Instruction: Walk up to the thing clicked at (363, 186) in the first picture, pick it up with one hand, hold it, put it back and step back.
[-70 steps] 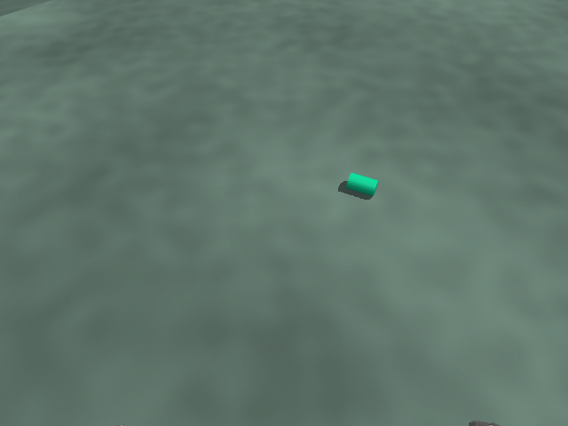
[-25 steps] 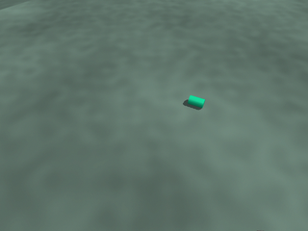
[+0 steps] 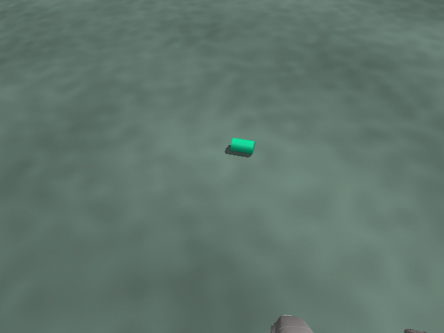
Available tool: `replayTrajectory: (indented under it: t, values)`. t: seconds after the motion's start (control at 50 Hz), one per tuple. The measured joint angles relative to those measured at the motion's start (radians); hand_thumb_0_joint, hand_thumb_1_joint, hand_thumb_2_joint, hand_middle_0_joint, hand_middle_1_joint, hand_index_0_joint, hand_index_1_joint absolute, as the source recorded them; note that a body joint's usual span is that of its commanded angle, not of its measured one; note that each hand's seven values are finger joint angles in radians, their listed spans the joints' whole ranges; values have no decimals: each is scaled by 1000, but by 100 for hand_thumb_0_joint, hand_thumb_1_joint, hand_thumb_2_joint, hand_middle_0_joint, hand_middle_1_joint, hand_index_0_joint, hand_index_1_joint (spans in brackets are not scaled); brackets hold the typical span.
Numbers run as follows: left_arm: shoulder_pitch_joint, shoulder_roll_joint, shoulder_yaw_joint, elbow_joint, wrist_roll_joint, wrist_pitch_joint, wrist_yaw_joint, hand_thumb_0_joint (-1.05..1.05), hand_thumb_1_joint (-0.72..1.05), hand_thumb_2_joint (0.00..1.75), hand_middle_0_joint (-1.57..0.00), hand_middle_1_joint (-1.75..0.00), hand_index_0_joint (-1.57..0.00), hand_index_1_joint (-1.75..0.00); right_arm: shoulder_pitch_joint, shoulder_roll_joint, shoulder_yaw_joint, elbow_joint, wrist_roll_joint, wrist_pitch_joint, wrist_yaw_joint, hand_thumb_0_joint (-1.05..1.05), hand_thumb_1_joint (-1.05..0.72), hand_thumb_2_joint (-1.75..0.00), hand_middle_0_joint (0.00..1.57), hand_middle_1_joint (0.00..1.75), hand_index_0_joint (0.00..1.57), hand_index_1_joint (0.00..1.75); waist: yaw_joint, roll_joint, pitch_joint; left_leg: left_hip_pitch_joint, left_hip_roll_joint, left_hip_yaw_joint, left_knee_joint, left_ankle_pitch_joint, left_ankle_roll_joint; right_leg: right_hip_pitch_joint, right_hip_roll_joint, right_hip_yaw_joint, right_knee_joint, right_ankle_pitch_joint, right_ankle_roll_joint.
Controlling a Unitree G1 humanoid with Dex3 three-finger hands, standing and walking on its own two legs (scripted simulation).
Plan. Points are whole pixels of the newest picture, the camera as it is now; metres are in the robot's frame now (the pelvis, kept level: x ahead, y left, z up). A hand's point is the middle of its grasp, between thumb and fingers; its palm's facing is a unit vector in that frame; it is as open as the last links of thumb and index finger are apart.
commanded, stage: walk up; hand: left
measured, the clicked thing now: (243, 145) +1.20 -0.08 -0.72
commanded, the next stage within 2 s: none
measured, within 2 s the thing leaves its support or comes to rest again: neither
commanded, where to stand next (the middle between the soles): +0.77 -0.22 m, yaw -14 degrees
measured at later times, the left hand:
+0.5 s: hand (146, 254) +0.30 +0.21 -0.15, palm faces -0.23 -0.92 -0.32, open 7.4 cm
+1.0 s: hand (203, 168) +0.53 +0.08 -0.11, palm faces -0.28 -0.88 -0.39, open 7.4 cm
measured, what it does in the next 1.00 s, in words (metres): walks ahead, turning right: right foot, then left foot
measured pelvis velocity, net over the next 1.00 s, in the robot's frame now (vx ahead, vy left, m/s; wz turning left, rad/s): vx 0.37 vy -0.15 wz -0.28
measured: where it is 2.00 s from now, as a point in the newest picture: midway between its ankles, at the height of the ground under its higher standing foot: (275, 222)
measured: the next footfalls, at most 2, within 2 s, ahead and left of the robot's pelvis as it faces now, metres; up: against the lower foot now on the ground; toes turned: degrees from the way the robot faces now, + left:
right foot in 0.02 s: +0.13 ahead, -0.17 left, +0.00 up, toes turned -6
left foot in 0.34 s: +0.26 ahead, +0.07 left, +0.00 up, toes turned -1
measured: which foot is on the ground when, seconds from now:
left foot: down 0.00-0.04, up 0.06-0.32, down 0.34-0.76, up 0.78-1.00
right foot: up 0.00-0.00, down 0.02-0.36, up 0.38-0.72, down 0.74-1.00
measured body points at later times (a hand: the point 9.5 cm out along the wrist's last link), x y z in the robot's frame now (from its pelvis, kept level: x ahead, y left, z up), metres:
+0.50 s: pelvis +0.19 -0.04 +0.00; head +0.20 -0.02 +0.45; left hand +0.31 +0.26 -0.13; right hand +0.18 -0.37 -0.09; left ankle +0.22 +0.07 -0.73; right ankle +0.16 -0.17 -0.67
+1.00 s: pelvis +0.37 -0.15 +0.01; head +0.37 -0.18 +0.45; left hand +0.54 +0.13 -0.08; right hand +0.33 -0.47 -0.12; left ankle +0.47 +0.00 -0.67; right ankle +0.37 -0.25 -0.73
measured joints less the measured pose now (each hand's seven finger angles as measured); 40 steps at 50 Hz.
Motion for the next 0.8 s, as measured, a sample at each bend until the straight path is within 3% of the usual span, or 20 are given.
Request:
replayTrajectory:
  t: [0.02, 0.06, 0.1, 0.16, 0.26, 0.32, 0.36, 0.4, 0.44, 0.48, 0.56, 0.62, 0.72, 0.76, 0.8]
  values:
    - [9, 8, 3, -5, 1, -5, 1, 0, 90, 90, -20, -30, -20, -30, 4, -8, -2, -3, 1, 4, 1, 1, -90, -89, 21, 30, 20, 30, 0, 1, -4, -3, 17, 6, 46, -39, 1, 16, 2, -17, -24, 21, -2]
    - [12, 5, 13, -14, 4, -23, 14, 0, 90, 90, -20, -30, -20, -30, 9, -30, -5, -6, 5, 18, -3, 1, -90, -89, 20, 30, 20, 30, -2, 39, 1, -53, 70, -32, 221, -114, 39, 20, 44, -46, 21, 50, 23]
    - [23, -14, 10, -38, -6, -43, 29, 0, 90, 90, -20, -30, -20, -30, 3, -35, 0, -3, 17, 38, -4, 1, -90, -89, 20, 30, 20, 30, 12, 50, 5, -157, 27, -112, 457, -152, 51, 20, 68, -48, 58, 4, 19]
    - [43, -55, -16, -58, -21, -49, 42, 0, 90, 90, -20, -30, -20, -30, -11, -33, 15, -14, 38, 33, 6, 1, -91, -89, 20, 30, 20, 30, 27, 65, 17, -288, -27, -125, 604, -103, 62, 81, 96, -43, -10, 5, -2]
    - [85, -75, -42, -79, -22, -48, 49, 0, 90, 90, -21, -30, -20, -30, 2, 10, 33, -64, 36, 6, 33, 1, -91, -89, 20, 30, 20, 30, 40, 43, 12, -384, -46, -101, 393, -59, 61, 169, 127, -20, -111, 6, -17]
    - [100, -65, -48, -88, -21, -47, 49, 0, 90, 90, -21, -30, -21, -30, 21, 34, 35, -85, 30, -7, 41, 1, -90, -89, 20, 30, 20, 30, 41, 16, 6, -380, -50, -93, 245, 34, 57, 200, 136, -2, -107, -33, -9]
    - [110, -54, -49, -93, -19, -43, 52, 0, 90, 90, -21, -30, -21, -30, 42, 39, 33, -103, 23, -28, 38, 1, -90, -89, 20, 30, 20, 30, 32, -12, -3, -346, -63, -73, 166, 144, 56, 184, 129, 21, -20, -103, -22]
    - [102, -48, -48, -80, -17, -35, 66, 0, 90, 90, -21, -30, -21, -30, 55, 46, 31, -117, 18, -47, 26, 1, -90, -89, 20, 30, 20, 30, 9, -44, -4, -336, -71, -42, 211, 115, 57, 108, 148, 85, 201, -158, -39]
    - [84, -40, -54, -65, -18, -34, 74, 0, 90, 90, -21, -30, -20, -30, 73, 57, 34, -116, 31, -48, 20, 1, -90, -89, 20, 30, 20, 30, -14, -63, -8, -291, -71, -25, 194, 81, 56, 33, 164, 100, 365, -128, -41]
    - [63, -29, -53, -64, -22, -44, 73, 0, 90, 90, -21, -30, -20, -30, 96, 63, 40, -112, 36, -46, 15, 1, -90, -89, 20, 30, 20, 30, -27, -77, -8, -230, -70, -9, 139, 77, 54, -25, 149, 83, 411, -76, -29]
    - [12, -16, -43, -87, -29, -54, 62, 0, 90, 90, -21, -30, -20, -30, 143, 54, 46, -111, 33, -48, 12, 1, -90, -89, 20, 30, 20, 30, -47, -72, 7, -123, -59, 10, 37, 80, 42, -99, 97, 50, 294, -34, -2]
    - [-35, -11, -37, -112, -31, -50, 49, 0, 90, 90, -20, -30, -20, -30, 169, 37, 46, -115, 33, -44, 12, 1, -90, -89, 20, 30, 20, 30, -58, -55, 28, -66, -48, 21, 2, 62, 25, -120, 65, 28, 158, 22, -5]
    - [-89, -19, -34, -134, -30, -49, 33, 0, 90, 90, -20, -30, -20, -30, 196, 5, 39, -117, 37, -19, 11, 1, -90, -89, 20, 30, 20, 30, -78, -13, 31, -7, -18, 33, 49, -34, -13, -53, 63, -22, -50, 111, -31]
    - [-106, -26, -30, -140, -28, -66, 38, 0, 90, 90, -20, -30, -20, -30, 200, -3, 39, -113, 39, -8, 5, 1, -90, -89, 20, 30, 20, 30, -76, 18, 38, -33, 23, 8, 192, -94, 14, -18, 93, -40, -53, 156, -30]
    - [-110, -37, -31, -155, -35, -81, 51, 0, 90, 90, -20, -30, -20, -30, 174, 7, 46, -101, 45, 12, 0, 1, -90, -89, 20, 30, 20, 30, -62, 25, 49, -128, 5, -76, 444, -103, 47, -12, 107, -39, 7, 100, -32]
